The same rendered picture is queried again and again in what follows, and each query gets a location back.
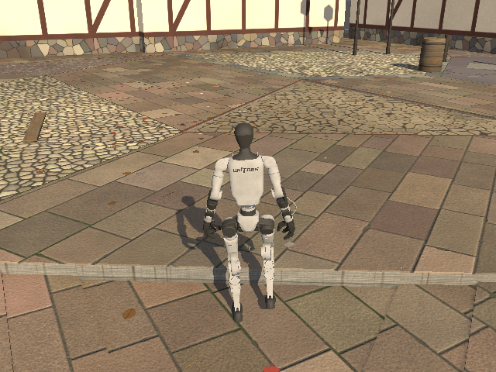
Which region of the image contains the right robot shin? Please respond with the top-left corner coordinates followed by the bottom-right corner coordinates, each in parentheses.
top-left (263, 246), bottom-right (274, 299)

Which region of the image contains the robot torso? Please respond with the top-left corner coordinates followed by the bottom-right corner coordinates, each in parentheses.
top-left (228, 152), bottom-right (264, 233)

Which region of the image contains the left robot upper arm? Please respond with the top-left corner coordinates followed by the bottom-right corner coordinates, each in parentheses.
top-left (210, 157), bottom-right (229, 201)

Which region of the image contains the right robot forearm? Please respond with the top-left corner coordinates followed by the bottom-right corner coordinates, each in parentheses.
top-left (276, 186), bottom-right (293, 222)

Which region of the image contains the left robot forearm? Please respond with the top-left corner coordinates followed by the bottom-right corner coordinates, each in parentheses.
top-left (204, 189), bottom-right (218, 222)

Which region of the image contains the right robot upper arm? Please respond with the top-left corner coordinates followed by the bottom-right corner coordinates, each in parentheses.
top-left (261, 156), bottom-right (284, 199)

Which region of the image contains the right robot hand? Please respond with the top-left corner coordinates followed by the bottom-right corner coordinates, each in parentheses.
top-left (277, 219), bottom-right (295, 239)

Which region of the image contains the left robot hand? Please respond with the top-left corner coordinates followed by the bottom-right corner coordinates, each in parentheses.
top-left (203, 221), bottom-right (221, 239)

